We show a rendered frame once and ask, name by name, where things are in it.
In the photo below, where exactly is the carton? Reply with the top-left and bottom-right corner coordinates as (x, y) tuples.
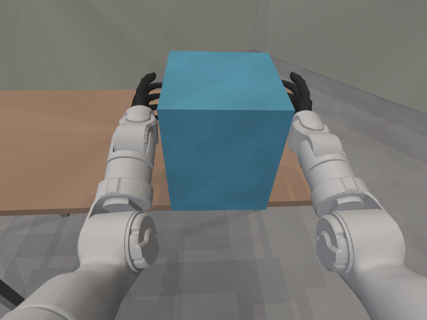
(157, 51), (295, 211)

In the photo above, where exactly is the right robot hand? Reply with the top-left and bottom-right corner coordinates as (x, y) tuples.
(282, 72), (312, 114)

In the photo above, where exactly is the robot left forearm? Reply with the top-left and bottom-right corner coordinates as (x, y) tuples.
(77, 105), (159, 262)

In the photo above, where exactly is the robot right forearm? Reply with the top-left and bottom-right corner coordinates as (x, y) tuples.
(288, 110), (406, 258)

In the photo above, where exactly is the robot left upper arm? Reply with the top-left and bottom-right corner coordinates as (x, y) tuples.
(0, 211), (159, 320)

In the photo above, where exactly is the robot right upper arm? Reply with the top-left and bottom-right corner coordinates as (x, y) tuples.
(316, 209), (427, 320)

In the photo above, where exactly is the table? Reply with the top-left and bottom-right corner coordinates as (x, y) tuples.
(0, 89), (312, 310)

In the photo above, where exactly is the left robot hand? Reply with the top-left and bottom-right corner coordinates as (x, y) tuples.
(131, 73), (163, 120)

